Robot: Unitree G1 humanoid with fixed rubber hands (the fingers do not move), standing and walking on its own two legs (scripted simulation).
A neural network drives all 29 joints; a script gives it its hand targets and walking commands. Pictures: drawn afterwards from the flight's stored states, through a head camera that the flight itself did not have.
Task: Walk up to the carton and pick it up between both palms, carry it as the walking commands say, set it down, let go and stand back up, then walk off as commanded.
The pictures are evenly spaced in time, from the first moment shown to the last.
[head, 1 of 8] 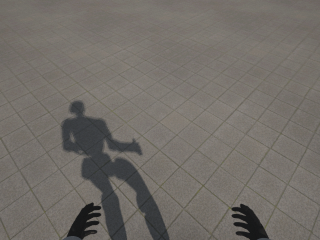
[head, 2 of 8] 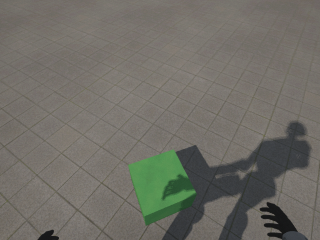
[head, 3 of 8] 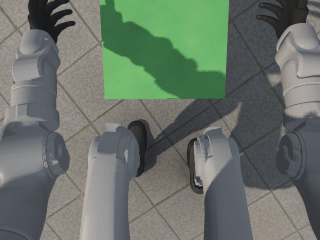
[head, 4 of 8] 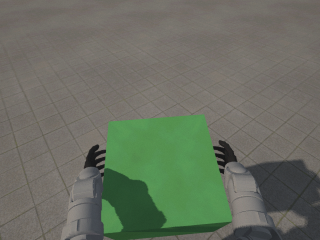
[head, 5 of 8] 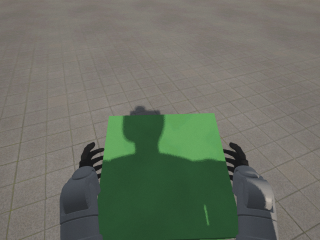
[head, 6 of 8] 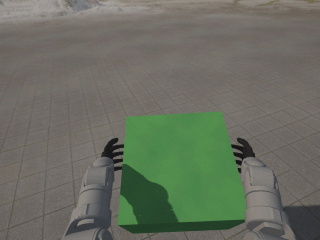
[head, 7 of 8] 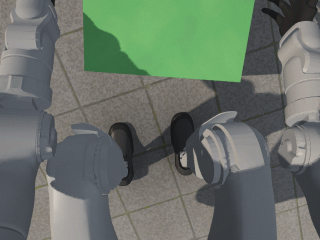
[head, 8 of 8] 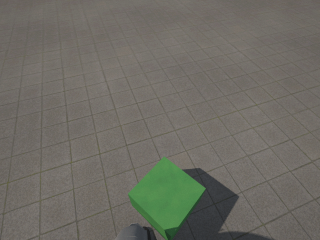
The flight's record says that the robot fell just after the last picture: no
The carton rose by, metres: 0.68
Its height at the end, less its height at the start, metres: +0.00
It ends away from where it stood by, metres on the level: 1.51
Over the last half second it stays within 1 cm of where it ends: no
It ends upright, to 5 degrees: yes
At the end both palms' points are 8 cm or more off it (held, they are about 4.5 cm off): yes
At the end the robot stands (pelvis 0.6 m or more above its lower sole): yes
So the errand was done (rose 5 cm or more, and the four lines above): no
